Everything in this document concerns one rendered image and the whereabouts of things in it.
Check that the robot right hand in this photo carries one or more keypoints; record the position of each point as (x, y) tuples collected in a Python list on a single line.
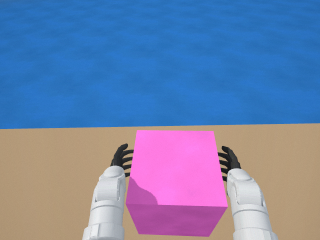
[(231, 163)]

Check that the right robot forearm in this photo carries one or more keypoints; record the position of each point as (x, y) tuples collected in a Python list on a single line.
[(248, 207)]

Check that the left robot forearm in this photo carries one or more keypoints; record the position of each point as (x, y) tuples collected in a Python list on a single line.
[(107, 207)]

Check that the robot left hand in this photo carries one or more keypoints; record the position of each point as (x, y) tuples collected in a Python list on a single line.
[(118, 159)]

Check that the carton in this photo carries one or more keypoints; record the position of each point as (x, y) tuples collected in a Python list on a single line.
[(175, 186)]

